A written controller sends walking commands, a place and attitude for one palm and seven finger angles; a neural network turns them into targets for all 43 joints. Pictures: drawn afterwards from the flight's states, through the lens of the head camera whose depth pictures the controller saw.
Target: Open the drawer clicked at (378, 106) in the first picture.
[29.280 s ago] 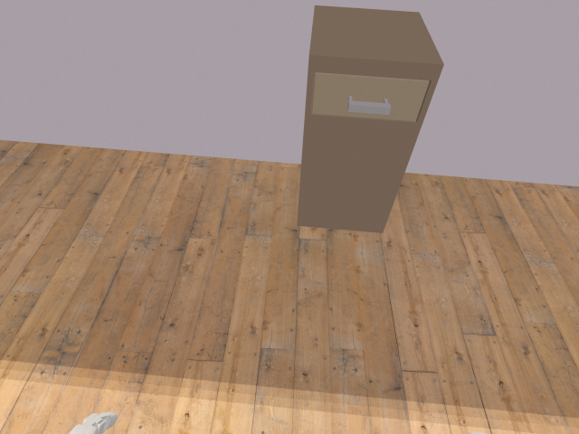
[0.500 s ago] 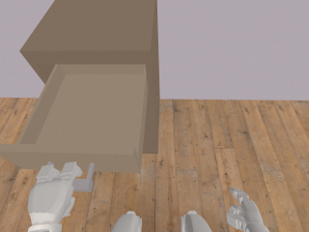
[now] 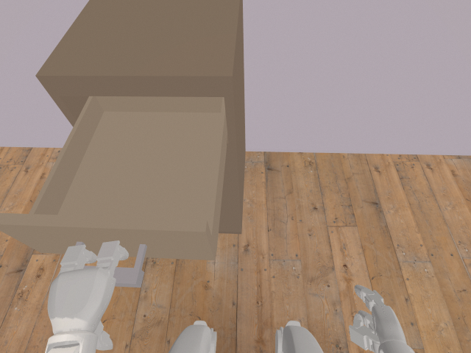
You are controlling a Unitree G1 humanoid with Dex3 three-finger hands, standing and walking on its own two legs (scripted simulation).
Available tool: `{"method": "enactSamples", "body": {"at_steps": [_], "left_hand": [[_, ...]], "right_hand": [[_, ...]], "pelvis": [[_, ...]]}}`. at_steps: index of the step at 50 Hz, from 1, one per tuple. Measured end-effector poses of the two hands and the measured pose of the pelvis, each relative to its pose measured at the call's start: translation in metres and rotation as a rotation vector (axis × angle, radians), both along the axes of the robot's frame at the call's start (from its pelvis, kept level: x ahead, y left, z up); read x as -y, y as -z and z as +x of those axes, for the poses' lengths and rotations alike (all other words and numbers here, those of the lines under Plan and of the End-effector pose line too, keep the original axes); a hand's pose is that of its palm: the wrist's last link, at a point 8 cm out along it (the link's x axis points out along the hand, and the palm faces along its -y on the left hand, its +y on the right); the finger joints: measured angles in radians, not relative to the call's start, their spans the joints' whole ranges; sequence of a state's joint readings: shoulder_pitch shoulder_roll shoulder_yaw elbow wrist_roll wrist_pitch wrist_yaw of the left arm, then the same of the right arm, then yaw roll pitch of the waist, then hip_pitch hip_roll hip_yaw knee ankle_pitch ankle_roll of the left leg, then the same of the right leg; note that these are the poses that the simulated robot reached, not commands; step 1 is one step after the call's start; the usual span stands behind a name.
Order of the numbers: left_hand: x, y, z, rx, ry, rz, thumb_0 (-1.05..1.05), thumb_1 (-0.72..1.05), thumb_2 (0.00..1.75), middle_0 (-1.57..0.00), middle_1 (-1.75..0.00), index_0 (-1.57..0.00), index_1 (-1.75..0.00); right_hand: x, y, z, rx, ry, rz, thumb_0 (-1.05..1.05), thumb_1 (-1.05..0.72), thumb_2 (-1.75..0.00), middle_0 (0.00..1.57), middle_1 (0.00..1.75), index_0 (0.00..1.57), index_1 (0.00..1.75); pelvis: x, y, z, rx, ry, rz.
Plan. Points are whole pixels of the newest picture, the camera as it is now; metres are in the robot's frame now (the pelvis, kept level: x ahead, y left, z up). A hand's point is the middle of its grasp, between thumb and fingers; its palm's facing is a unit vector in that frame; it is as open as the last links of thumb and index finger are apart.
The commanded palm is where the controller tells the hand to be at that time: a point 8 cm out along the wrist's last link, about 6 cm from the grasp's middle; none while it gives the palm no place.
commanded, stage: lift the hand off the handle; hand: left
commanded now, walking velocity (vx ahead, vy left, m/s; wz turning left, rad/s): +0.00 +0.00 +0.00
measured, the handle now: (106, 262) +0.26 +0.25 -0.01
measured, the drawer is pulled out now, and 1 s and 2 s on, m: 0.30 0.30 0.30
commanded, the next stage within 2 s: none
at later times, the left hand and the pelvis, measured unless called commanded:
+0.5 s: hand (93, 289) +0.21 +0.25 +0.00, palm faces -0.04 -0.07 -1.00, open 13.6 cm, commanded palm +0.20 +0.25 +0.05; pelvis +0.01 +0.01 +0.02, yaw -1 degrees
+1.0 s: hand (80, 284) +0.22 +0.26 +0.02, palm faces -0.06 -0.10 -0.99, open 13.4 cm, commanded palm +0.20 +0.25 +0.09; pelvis +0.02 +0.02 +0.04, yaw -1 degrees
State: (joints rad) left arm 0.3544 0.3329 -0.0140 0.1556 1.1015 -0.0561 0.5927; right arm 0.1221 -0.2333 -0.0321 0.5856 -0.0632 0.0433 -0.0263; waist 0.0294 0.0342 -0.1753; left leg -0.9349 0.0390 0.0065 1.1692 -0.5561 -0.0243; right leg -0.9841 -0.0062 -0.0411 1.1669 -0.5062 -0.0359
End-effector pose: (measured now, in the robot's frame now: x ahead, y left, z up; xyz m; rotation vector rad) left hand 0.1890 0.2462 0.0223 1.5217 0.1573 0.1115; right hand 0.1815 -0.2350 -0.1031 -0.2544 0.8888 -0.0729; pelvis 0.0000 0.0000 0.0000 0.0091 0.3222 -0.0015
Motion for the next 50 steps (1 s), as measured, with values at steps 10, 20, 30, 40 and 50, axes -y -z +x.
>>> {"method": "enactSamples", "body": {"at_steps": [10, 20, 30, 40, 50], "left_hand": [[0.000, -0.005, 0.007, -0.019, -0.006, -0.004, 0.00, -0.49, 0.30, -0.32, -1.20, -0.34, -1.23], [-0.002, -0.019, 0.007, -0.025, 0.000, -0.021, 0.00, -0.49, 0.30, -0.32, -1.20, -0.36, -1.21], [-0.007, -0.033, 0.007, -0.015, 0.003, -0.022, 0.00, -0.49, 0.30, -0.32, -1.20, -0.36, -1.21], [-0.012, -0.044, 0.008, -0.033, 0.006, -0.033, 0.00, -0.49, 0.30, -0.32, -1.20, -0.37, -1.21], [-0.012, -0.057, 0.009, -0.031, 0.016, -0.049, 0.00, -0.49, 0.30, -0.32, -1.20, -0.40, -1.22]], "right_hand": [[-0.007, -0.003, -0.003, -0.011, 0.016, 0.014, 0.01, -0.91, -0.89, 0.20, 0.30, 0.20, 0.30], [-0.005, -0.020, -0.001, 0.003, 0.025, -0.001, 0.01, -0.91, -0.89, 0.20, 0.30, 0.20, 0.30], [-0.005, -0.035, 0.008, 0.023, 0.020, -0.005, 0.01, -0.91, -0.89, 0.20, 0.30, 0.20, 0.30], [-0.014, -0.045, 0.017, 0.040, 0.008, 0.010, 0.01, -0.91, -0.89, 0.20, 0.30, 0.20, 0.30], [-0.022, -0.049, 0.021, 0.046, -0.007, 0.029, 0.01, -0.91, -0.89, 0.20, 0.30, 0.20, 0.30]], "pelvis": [[-0.002, -0.006, 0.003, 0.012, 0.003, -0.002], [-0.005, -0.018, 0.009, 0.036, 0.005, -0.005], [-0.007, -0.026, 0.015, 0.059, 0.007, -0.009], [-0.011, -0.035, 0.020, 0.079, 0.006, -0.012], [-0.015, -0.040, 0.025, 0.092, 0.007, -0.015]]}}
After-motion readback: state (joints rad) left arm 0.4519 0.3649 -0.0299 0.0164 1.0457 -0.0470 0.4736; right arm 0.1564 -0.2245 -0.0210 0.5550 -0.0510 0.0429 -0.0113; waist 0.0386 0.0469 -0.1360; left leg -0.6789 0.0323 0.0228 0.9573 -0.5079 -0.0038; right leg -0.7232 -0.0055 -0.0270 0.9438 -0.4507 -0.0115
